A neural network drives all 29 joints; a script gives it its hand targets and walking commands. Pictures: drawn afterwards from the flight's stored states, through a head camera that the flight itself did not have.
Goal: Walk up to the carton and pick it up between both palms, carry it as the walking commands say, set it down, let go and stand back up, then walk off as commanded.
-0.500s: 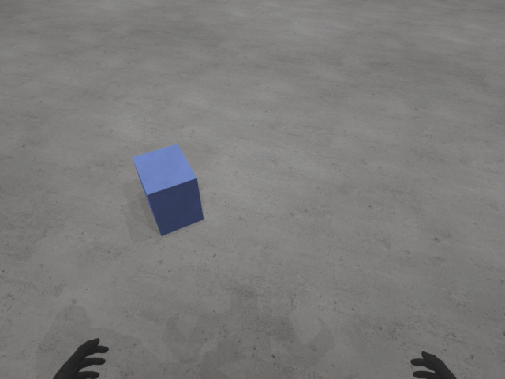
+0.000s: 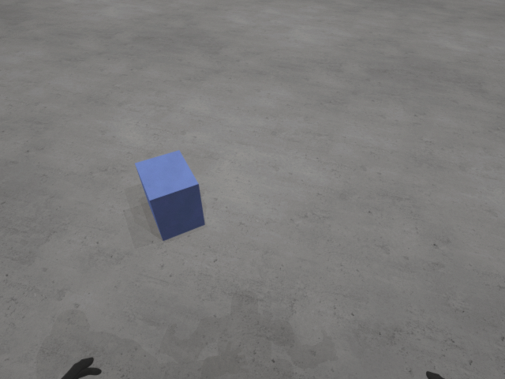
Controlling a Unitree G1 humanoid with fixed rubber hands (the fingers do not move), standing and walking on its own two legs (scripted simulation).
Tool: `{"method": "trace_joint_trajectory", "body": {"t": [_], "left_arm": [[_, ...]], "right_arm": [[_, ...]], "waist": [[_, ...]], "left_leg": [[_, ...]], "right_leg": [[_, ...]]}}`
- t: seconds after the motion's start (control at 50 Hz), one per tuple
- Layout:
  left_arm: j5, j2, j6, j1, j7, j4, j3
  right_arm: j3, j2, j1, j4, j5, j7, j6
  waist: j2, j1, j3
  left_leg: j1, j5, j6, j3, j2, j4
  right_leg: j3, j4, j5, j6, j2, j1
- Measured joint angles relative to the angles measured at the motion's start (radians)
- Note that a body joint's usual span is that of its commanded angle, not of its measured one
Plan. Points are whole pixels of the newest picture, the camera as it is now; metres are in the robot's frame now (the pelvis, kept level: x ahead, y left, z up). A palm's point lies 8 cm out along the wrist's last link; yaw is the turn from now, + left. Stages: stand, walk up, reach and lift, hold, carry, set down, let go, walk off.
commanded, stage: stand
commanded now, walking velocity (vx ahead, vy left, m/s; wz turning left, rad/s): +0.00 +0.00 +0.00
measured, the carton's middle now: (171, 195) +1.04 +0.43 -0.63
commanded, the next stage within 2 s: walk up in 0.24 s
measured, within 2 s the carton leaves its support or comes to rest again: neither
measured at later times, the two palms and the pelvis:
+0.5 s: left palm out of the picture +0.10 +0.33 -0.09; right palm out of the picture +0.11 -0.32 -0.09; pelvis +0.00 +0.00 +0.00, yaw +3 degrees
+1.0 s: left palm out of the picture +0.17 +0.43 -0.08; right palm (391, 324) +0.26 -0.24 -0.09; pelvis +0.14 +0.08 -0.01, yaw +15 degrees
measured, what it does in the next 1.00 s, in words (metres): walks ahead, turning left: left foot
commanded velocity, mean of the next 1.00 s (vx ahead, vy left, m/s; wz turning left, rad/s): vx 0.00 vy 0.00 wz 0.00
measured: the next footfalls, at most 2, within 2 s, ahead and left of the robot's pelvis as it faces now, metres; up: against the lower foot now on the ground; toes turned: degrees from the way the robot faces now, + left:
left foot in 0.72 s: +0.14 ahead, +0.21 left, +0.00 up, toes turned +15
right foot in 1.02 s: +0.30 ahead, +0.00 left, +0.00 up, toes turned +13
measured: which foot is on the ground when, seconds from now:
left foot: down 0.00-0.46, up 0.48-0.70, down 0.72-1.00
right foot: down 0.00-0.72, up 0.74-1.00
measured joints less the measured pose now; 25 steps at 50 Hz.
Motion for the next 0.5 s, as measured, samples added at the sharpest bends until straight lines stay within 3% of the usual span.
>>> {"method": "trace_joint_trajectory", "body": {"t": [0.42,0.46,0.5], "left_arm": [[0.001,0.002,0.006,-0.003,0.004,0.068,-0.003],[0.005,0.005,-0.007,0.011,-0.003,0.036,0.021],[0.012,0.023,-0.031,0.040,-0.003,-0.015,0.051]], "right_arm": [[-0.003,-0.003,-0.005,0.074,0.000,-0.002,0.007],[-0.025,-0.012,0.020,0.039,-0.013,0.025,0.017],[-0.048,-0.027,0.049,-0.007,-0.025,0.056,0.029]], "waist": [[0.000,0.001,0.000],[0.007,-0.007,-0.008],[0.007,-0.014,-0.015]], "left_leg": [[0.032,0.039,-0.003,-0.002,0.001,-0.071],[-0.009,-0.041,0.020,-0.022,-0.002,0.004],[-0.098,-0.126,0.037,-0.025,-0.004,0.186]], "right_leg": [[-0.001,-0.069,0.037,0.000,0.000,0.031],[-0.024,-0.028,-0.023,-0.015,-0.002,0.015],[-0.057,-0.002,-0.047,-0.033,-0.016,0.006]]}}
